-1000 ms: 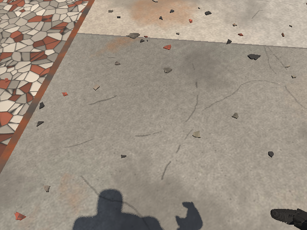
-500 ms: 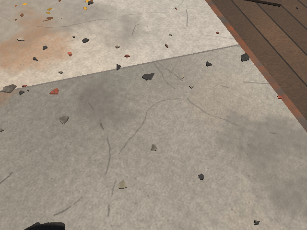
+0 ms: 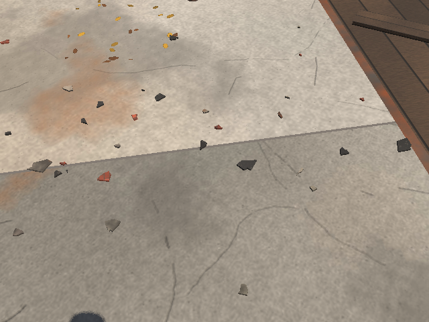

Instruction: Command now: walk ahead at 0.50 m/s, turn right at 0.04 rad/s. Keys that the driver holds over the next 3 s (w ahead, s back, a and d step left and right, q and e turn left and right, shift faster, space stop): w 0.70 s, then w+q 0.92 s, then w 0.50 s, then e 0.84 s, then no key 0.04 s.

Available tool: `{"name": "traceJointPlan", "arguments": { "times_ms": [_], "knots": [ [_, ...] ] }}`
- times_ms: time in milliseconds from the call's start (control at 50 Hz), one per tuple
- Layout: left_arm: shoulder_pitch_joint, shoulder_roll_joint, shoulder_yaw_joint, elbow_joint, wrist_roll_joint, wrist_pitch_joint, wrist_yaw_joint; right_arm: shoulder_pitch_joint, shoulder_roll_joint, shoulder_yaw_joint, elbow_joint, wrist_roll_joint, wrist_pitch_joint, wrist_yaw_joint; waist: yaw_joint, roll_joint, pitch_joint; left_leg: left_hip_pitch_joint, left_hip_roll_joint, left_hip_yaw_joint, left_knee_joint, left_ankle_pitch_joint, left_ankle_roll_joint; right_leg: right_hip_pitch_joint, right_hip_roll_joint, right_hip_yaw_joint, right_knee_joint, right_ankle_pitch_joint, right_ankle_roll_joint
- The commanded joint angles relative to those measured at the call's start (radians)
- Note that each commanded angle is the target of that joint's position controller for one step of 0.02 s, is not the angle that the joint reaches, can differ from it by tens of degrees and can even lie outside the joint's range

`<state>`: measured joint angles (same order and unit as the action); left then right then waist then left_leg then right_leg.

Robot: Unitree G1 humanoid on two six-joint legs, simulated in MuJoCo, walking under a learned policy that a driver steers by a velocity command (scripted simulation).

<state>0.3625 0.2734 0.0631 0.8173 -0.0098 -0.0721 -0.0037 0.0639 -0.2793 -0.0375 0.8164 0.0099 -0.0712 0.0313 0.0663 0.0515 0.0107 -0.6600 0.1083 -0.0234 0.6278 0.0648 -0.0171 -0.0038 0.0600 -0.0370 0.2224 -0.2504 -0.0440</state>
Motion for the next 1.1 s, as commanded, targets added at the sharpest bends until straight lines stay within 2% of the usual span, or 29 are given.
{"name": "traceJointPlan", "arguments": {
  "times_ms": [20, 80, 100, 120, 140, 160, 180, 200, 220, 240, 260, 280, 360, 460, 560, 620, 640, 660, 680, 700, 720, 740, 760, 780, 800, 840, 900, 1000, 1100],
  "knots": [
    [0.018, 0.177, 0.046, -0.020, -0.010, -0.003, 0.009, -0.114, -0.073, -0.010, -0.092, 0.004, -0.019, 0.015, -0.004, -0.111, 0.066, 0.016, -0.020, 0.002, -0.078, -0.003, 0.028, -0.019, -0.300, 0.122, -0.048, 0.255, -0.152],
    [0.005, 0.192, 0.052, -0.002, -0.012, 0.013, 0.016, -0.060, -0.107, -0.022, -0.088, 0.002, -0.026, 0.023, -0.047, -0.134, 0.030, 0.104, -0.052, 0.027, -0.115, -0.116, 0.071, 0.062, -0.320, 0.124, 0.048, 0.443, -0.120],
    [-0.013, 0.194, 0.051, -0.002, -0.011, 0.020, 0.019, 0.027, -0.129, -0.036, -0.064, 0.000, -0.027, 0.019, -0.099, -0.137, -0.024, 0.232, -0.088, 0.064, -0.134, -0.128, 0.092, 0.060, -0.291, 0.097, 0.154, 0.609, -0.100],
    [-0.008, 0.167, 0.039, -0.003, -0.004, 0.025, 0.022, 0.182, -0.176, -0.061, -0.017, -0.003, -0.026, 0.010, -0.164, -0.117, -0.127, 0.458, -0.093, 0.067, -0.120, -0.107, 0.122, -0.007, -0.234, 0.055, 0.349, 0.654, -0.070],
    [0.053, 0.105, 0.014, -0.023, 0.023, 0.022, 0.024, 0.334, -0.263, -0.082, 0.007, -0.013, -0.022, 0.002, -0.184, 0.036, -0.287, 0.788, 0.114, -0.180, -0.076, -0.075, 0.205, -0.249, -0.155, 0.007, 0.693, 0.346, -0.025],
    [0.158, 0.008, -0.013, -0.021, 0.010, 0.000, 0.013, 0.375, -0.289, -0.086, 0.028, -0.007, -0.017, 0.010, -0.132, 0.283, -0.391, 1.036, 0.272, -0.660, -0.255, -0.365, 0.342, -0.597, 0.019, 0.076, 0.979, -0.313, 0.028],
    [0.063, 0.121, 0.011, -0.017, -0.014, -0.018, 0.007, 0.355, -0.196, -0.061, 0.018, 0.009, -0.020, 0.010, -0.178, 0.156, -0.322, 0.999, 0.251, -0.680, -0.331, -0.526, 0.302, -0.711, -0.034, 0.179, 1.080, -0.331, 0.012],
    [-0.039, 0.156, 0.021, -0.051, -0.034, -0.028, 0.004, 0.276, -0.166, -0.050, 0.003, 0.005, -0.022, 0.006, -0.168, 0.098, -0.184, 0.869, 0.227, -0.543, -0.347, -0.500, 0.262, -0.769, -0.086, 0.148, 1.076, -0.235, -0.003],
    [-0.091, 0.148, 0.018, -0.061, -0.025, -0.030, 0.010, 0.210, -0.148, -0.044, -0.011, -0.006, -0.022, 0.005, -0.143, 0.016, -0.109, 0.730, 0.195, -0.441, -0.365, -0.399, 0.246, -0.740, -0.135, 0.121, 1.034, -0.146, -0.005],
    [-0.104, 0.139, 0.022, -0.063, -0.010, -0.027, 0.014, 0.167, -0.125, -0.038, -0.016, -0.017, -0.024, 0.004, -0.112, 0.011, -0.062, 0.617, 0.166, -0.367, -0.388, -0.302, 0.244, -0.695, -0.168, 0.119, 0.973, -0.086, -0.002],
    [-0.081, 0.127, 0.023, -0.058, -0.006, -0.018, 0.013, 0.147, -0.103, -0.031, -0.019, -0.027, -0.028, 0.004, -0.081, 0.036, -0.059, 0.553, 0.140, -0.315, -0.412, -0.239, 0.237, -0.631, -0.191, 0.128, 0.943, -0.049, 0.000],
    [-0.061, 0.109, 0.022, -0.049, -0.006, -0.009, 0.014, 0.143, -0.096, -0.030, -0.016, -0.025, -0.031, 0.004, -0.067, 0.045, -0.058, 0.523, 0.125, -0.276, -0.438, -0.205, 0.242, -0.599, -0.197, 0.124, 0.915, -0.034, 0.005],
    [-0.136, 0.079, 0.014, -0.070, 0.006, 0.009, 0.018, 0.181, -0.139, -0.041, 0.011, -0.014, -0.038, -0.012, -0.068, 0.008, -0.007, 0.497, 0.121, -0.170, -0.502, -0.071, 0.263, -0.668, -0.213, 0.105, 0.752, 0.088, 0.048],
    [-0.290, 0.044, -0.001, -0.101, 0.003, -0.006, 0.001, 0.243, -0.156, -0.043, 0.040, -0.001, -0.024, -0.028, -0.120, 0.005, 0.026, 0.526, 0.067, -0.045, -0.513, -0.036, 0.215, -0.634, -0.175, 0.058, 0.450, 0.336, 0.059],
    [-0.415, 0.052, -0.006, -0.144, -0.009, -0.019, -0.027, 0.323, -0.169, -0.049, 0.084, 0.008, 0.002, -0.032, -0.157, 0.010, 0.065, 0.664, 0.127, -0.053, -0.461, -0.025, 0.209, -0.647, -0.141, 0.048, 0.312, 0.309, 0.036],
    [-0.370, 0.088, 0.005, -0.140, -0.007, -0.025, -0.038, 0.304, -0.188, -0.059, 0.090, 0.012, 0.016, -0.039, -0.107, 0.034, 0.034, 0.739, 0.158, -0.059, -0.368, 0.150, 0.183, -0.564, -0.114, 0.037, 0.273, 0.198, -0.007],
    [-0.287, 0.112, 0.018, -0.117, -0.003, -0.027, -0.036, 0.280, -0.193, -0.061, 0.085, 0.014, 0.021, -0.042, -0.055, 0.041, -0.016, 0.735, 0.138, -0.036, -0.274, 0.310, 0.166, -0.440, -0.084, 0.007, 0.251, 0.188, -0.028],
    [-0.132, 0.157, 0.043, -0.066, 0.001, -0.026, -0.028, 0.274, -0.171, -0.052, 0.080, 0.010, 0.026, -0.043, 0.015, 0.022, -0.117, 0.679, 0.084, 0.003, -0.094, 0.379, 0.138, -0.218, -0.068, -0.006, 0.247, 0.207, -0.059],
    [0.048, 0.229, 0.064, -0.030, 0.011, -0.022, -0.018, 0.288, -0.121, -0.030, 0.055, -0.014, 0.025, -0.045, 0.072, -0.091, -0.270, 0.475, 0.024, 0.047, 0.216, 0.116, 0.102, 0.093, -0.243, 0.190, 0.289, 0.233, -0.122],
    [0.083, 0.302, 0.076, -0.008, 0.009, -0.017, -0.021, 0.414, 0.004, 0.006, 0.043, -0.013, 0.000, -0.034, -0.004, -0.360, -0.376, 0.065, -0.174, 0.030, 0.551, -0.568, 0.040, 0.409, -0.452, 0.675, 0.175, 0.035, -0.294],
    [0.078, 0.194, 0.050, -0.017, -0.003, -0.017, -0.020, 0.354, -0.104, -0.016, 0.059, 0.014, -0.022, -0.027, 0.048, -0.257, -0.357, -0.060, -0.129, -0.103, 0.669, -0.653, 0.051, 0.392, -0.448, 0.739, 0.098, -0.126, -0.277],
    [0.002, 0.154, 0.036, -0.029, 0.002, -0.020, -0.015, 0.255, -0.154, -0.031, 0.028, 0.041, -0.035, -0.022, 0.045, -0.205, -0.204, -0.119, -0.080, -0.096, 0.680, -0.568, 0.068, 0.262, -0.419, 0.581, 0.076, -0.102, -0.225],
    [-0.068, 0.131, 0.028, -0.038, 0.009, -0.022, -0.012, 0.205, -0.148, -0.031, 0.020, 0.040, -0.037, -0.027, 0.016, -0.131, -0.131, -0.085, -0.028, -0.073, 0.637, -0.473, 0.068, 0.124, -0.382, 0.462, 0.049, -0.019, -0.195],
    [-0.118, 0.100, 0.020, -0.040, 0.015, -0.026, -0.013, 0.184, -0.140, -0.036, 0.019, 0.026, -0.031, -0.031, -0.011, -0.115, -0.070, -0.050, 0.000, -0.072, 0.577, -0.413, 0.061, 0.010, -0.349, 0.376, 0.015, 0.058, -0.179],
    [-0.147, 0.076, 0.013, -0.038, 0.025, -0.033, -0.014, 0.209, -0.129, -0.041, 0.027, 0.022, -0.017, -0.031, -0.045, -0.135, -0.054, 0.013, 0.024, -0.085, 0.545, -0.370, 0.058, -0.061, -0.324, 0.306, -0.017, 0.109, -0.163],
    [-0.158, 0.077, 0.016, -0.022, 0.024, -0.046, -0.015, 0.243, -0.084, -0.037, 0.038, 0.023, 0.011, -0.033, -0.071, -0.137, -0.033, 0.060, 0.032, -0.086, 0.507, -0.337, 0.046, -0.135, -0.314, 0.218, -0.070, 0.174, -0.164],
    [-0.145, 0.108, 0.026, 0.004, 0.030, -0.053, -0.004, 0.191, -0.070, -0.039, 0.012, 0.018, 0.029, -0.036, -0.073, -0.106, 0.013, -0.017, 0.029, -0.107, 0.415, -0.219, 0.024, -0.146, -0.311, 0.108, -0.109, 0.265, -0.163],
    [-0.129, 0.129, 0.027, 0.027, 0.024, -0.046, 0.014, 0.060, -0.044, -0.031, -0.035, 0.009, 0.019, -0.012, -0.031, -0.094, 0.048, 0.009, 0.003, -0.024, 0.132, 0.034, 0.025, -0.119, -0.266, -0.068, -0.130, 0.322, -0.115],
    [-0.039, 0.157, 0.037, 0.072, 0.006, -0.009, 0.021, -0.077, -0.029, -0.020, -0.119, 0.009, 0.019, 0.018, 0.017, -0.079, 0.087, -0.067, -0.017, 0.039, 0.001, -0.037, 0.061, 0.088, -0.330, -0.120, -0.056, 0.450, -0.104]
  ]
}}
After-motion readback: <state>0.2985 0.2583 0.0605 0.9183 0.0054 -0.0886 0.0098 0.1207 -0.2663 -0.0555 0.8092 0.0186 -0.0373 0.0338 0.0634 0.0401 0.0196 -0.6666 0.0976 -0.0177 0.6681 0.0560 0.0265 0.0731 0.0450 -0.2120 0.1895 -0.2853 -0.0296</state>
